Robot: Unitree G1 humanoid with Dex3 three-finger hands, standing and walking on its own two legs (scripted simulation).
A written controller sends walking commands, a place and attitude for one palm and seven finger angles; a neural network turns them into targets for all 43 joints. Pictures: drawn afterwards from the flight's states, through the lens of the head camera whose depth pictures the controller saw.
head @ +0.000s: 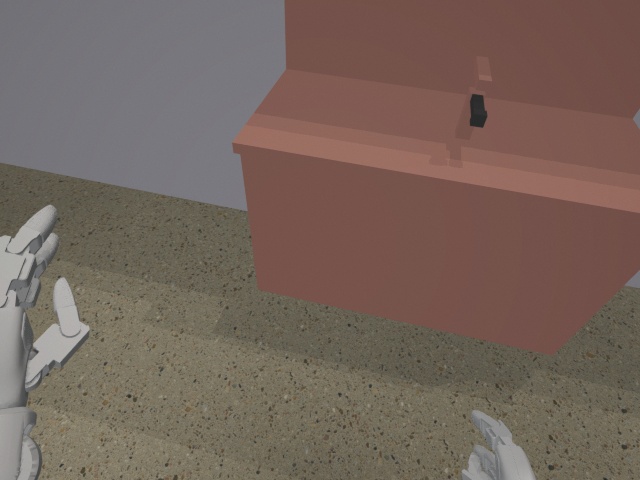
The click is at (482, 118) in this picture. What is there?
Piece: tap's lever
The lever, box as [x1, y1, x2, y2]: [470, 109, 486, 127]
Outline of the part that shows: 474,109 470,118 470,125 482,127 486,118 486,111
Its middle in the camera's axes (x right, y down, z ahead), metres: +0.35 -0.26 +0.85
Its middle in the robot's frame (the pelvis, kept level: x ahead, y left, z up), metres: +0.84 -0.29 +0.06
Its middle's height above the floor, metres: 0.83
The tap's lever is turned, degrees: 0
